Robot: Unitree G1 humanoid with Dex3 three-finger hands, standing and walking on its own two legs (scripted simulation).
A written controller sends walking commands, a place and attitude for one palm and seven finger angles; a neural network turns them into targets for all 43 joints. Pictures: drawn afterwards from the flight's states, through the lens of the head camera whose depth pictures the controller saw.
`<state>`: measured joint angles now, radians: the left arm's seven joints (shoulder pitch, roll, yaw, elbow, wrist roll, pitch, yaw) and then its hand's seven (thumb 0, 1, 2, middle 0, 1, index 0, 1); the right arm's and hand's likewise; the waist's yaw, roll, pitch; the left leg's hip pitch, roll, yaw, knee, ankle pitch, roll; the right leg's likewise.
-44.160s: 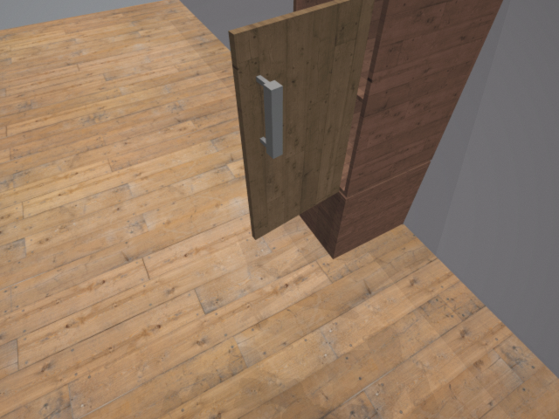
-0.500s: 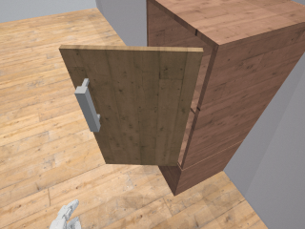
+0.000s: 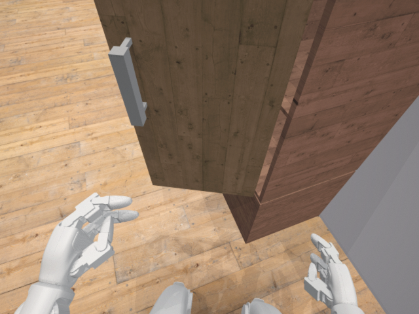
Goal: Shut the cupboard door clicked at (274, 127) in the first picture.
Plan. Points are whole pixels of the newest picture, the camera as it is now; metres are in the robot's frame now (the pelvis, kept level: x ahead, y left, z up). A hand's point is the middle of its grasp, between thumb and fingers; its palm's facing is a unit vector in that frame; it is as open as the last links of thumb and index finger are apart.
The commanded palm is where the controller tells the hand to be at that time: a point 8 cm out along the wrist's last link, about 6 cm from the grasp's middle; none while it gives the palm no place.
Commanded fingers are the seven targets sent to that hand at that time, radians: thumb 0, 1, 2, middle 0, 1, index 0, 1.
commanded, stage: raise the hand and make a fist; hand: left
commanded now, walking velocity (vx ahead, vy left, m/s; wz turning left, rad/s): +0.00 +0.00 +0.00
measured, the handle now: (133, 84) +0.49 +0.21 +0.17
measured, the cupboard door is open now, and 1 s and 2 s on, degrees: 62 62 62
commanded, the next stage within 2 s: bring the fist close to the handle in 1.30 s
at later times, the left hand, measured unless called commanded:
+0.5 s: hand (88, 213) +0.23 +0.21 +0.12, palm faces -0.02 -1.00 -0.04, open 3.3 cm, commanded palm +0.21 +0.26 +0.13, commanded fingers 0.00 0.90 0.90 -1.23 -1.42 -1.23 -1.42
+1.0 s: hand (80, 178) +0.26 +0.22 +0.17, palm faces -0.01 -1.00 -0.05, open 3.1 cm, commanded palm +0.23 +0.26 +0.17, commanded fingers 0.00 0.90 0.90 -1.30 -1.50 -1.30 -1.50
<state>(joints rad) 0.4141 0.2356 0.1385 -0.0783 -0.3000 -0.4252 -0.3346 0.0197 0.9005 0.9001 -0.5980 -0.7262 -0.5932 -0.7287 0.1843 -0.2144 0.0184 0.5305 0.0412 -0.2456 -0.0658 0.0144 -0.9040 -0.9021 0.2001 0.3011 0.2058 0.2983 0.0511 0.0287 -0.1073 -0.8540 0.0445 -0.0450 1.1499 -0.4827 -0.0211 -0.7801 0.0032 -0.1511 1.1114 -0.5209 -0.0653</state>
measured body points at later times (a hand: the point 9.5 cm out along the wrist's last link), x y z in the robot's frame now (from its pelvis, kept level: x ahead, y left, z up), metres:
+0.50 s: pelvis +0.02 +0.04 +0.04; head +0.05 +0.04 +0.49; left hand +0.23 +0.27 +0.13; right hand +0.20 -0.20 -0.02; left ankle +0.05 +0.13 -0.65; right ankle +0.03 -0.08 -0.65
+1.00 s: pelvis +0.03 +0.03 +0.06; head +0.03 +0.02 +0.51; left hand +0.26 +0.27 +0.18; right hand +0.21 -0.20 -0.01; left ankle +0.05 +0.13 -0.65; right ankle +0.03 -0.08 -0.65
